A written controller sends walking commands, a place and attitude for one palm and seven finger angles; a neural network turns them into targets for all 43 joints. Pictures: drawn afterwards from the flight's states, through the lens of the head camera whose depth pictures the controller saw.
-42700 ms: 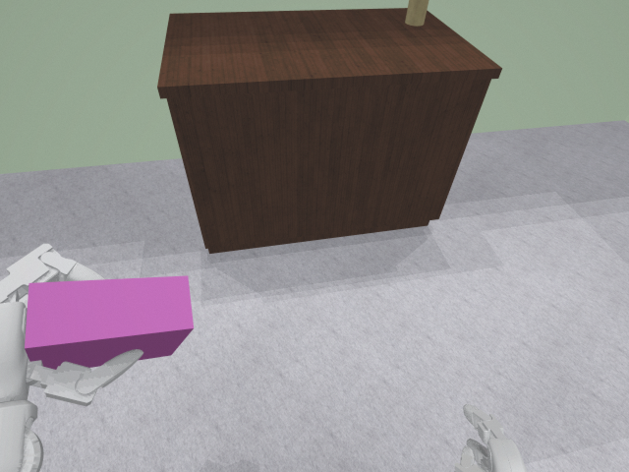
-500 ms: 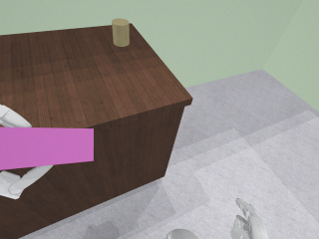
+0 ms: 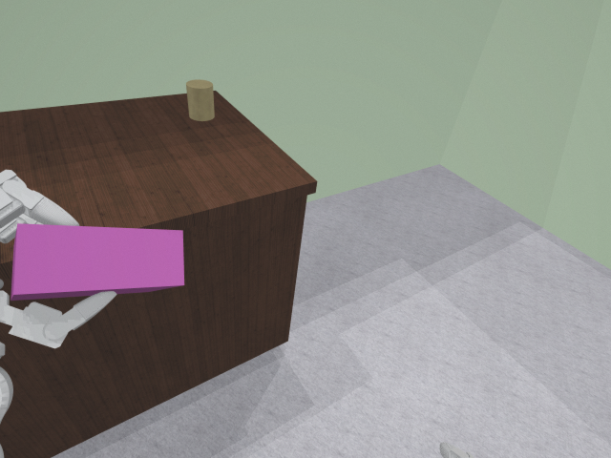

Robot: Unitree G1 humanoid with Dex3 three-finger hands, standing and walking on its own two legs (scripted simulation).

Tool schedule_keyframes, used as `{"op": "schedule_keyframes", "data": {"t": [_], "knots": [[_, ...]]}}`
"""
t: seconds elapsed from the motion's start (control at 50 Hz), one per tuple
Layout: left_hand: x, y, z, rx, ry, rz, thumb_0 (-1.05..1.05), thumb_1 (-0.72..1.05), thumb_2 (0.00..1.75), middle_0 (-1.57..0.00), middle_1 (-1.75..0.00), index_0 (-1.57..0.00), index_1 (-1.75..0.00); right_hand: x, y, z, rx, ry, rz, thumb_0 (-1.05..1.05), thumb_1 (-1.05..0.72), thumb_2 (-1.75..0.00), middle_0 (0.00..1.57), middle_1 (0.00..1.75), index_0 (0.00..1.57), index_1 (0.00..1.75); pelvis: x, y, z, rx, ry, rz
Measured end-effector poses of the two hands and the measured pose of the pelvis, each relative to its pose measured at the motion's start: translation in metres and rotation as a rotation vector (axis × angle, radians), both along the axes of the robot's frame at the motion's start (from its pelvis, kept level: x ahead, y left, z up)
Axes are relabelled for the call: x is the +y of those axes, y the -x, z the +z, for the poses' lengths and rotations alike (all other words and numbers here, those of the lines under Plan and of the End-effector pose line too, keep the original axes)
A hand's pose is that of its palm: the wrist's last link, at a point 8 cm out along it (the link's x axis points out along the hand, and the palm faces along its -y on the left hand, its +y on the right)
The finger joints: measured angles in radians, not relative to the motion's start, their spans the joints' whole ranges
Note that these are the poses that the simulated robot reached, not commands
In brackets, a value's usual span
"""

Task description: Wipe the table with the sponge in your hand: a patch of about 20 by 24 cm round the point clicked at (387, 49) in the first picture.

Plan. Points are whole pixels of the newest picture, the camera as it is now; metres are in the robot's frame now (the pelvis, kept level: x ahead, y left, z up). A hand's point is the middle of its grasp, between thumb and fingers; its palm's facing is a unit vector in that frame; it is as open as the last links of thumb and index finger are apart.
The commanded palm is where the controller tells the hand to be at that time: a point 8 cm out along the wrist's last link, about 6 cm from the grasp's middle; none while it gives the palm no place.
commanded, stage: stop stepping back and stand still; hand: left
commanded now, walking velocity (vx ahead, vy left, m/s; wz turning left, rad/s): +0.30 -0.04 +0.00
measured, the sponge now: (121, 264) +0.24 +0.20 +0.20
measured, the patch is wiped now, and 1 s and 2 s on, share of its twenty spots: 1.00 1.00 1.00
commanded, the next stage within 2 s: stand and wait in 1.90 s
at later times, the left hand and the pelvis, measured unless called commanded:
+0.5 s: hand (60, 337) +0.15 +0.21 +0.22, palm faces +0.44 -0.83 -0.34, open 9.6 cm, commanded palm +0.09 +0.25 +0.23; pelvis -0.07 -0.03 -0.01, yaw +0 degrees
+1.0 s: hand (66, 326) +0.17 +0.22 +0.21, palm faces +0.46 -0.80 -0.38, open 9.6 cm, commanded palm +0.10 +0.26 +0.23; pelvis -0.04 -0.03 +0.00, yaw +4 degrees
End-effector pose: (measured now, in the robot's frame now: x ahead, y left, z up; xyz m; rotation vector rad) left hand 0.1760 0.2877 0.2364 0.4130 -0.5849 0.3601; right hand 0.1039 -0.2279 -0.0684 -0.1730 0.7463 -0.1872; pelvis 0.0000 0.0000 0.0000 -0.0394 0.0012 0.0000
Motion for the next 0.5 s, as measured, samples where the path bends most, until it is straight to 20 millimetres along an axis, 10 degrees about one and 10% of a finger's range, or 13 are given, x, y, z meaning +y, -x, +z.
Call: {"op": "schedule_keyframes", "data": {"t": [0.22, 0.5], "knots": [[-0.044, 0.046, -0.014, 0.167, -0.076, -0.060, -0.01, -0.51, 1.09, -0.76, -1.40, -0.82, -1.40, -0.028, 0.030, -0.022, 0.037, -0.014, 0.020, 0.02, -0.90, -0.90, 0.20, 0.30, 0.21, 0.30, -0.020, 0.047, -0.007, -0.038, 0.036, 0.018], [-0.034, 0.064, -0.013, 0.106, -0.029, 0.042, -0.01, -0.51, 1.09, -0.77, -1.39, -0.82, -1.40, -0.033, 0.024, 0.004, -0.130, 0.010, 0.009, 0.02, -0.91, -0.90, 0.20, 0.29, 0.20, 0.30, -0.027, 0.074, -0.008, -0.009, -0.045, -0.006]]}}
